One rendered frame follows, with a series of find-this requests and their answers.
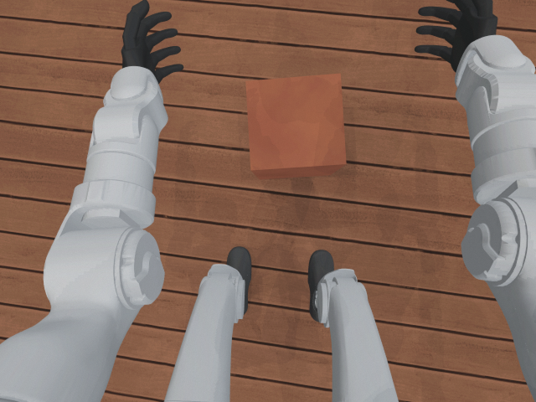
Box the robot left foot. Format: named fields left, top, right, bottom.
left=227, top=246, right=251, bottom=315

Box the robot left forearm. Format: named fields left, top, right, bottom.
left=44, top=66, right=168, bottom=299

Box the carton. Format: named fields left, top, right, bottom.
left=245, top=74, right=347, bottom=180

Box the robot right foot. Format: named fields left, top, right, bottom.
left=308, top=250, right=334, bottom=322

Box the robot right forearm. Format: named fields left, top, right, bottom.
left=455, top=35, right=536, bottom=205

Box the robot foot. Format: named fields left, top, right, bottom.
left=308, top=250, right=334, bottom=322
left=227, top=246, right=251, bottom=315

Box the right robot upper arm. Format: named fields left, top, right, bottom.
left=461, top=197, right=536, bottom=402

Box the left robot hand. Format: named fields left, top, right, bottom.
left=121, top=0, right=183, bottom=84

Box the left robot upper arm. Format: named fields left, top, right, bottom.
left=0, top=226, right=165, bottom=402

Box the right robot hand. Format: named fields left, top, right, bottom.
left=415, top=0, right=497, bottom=72

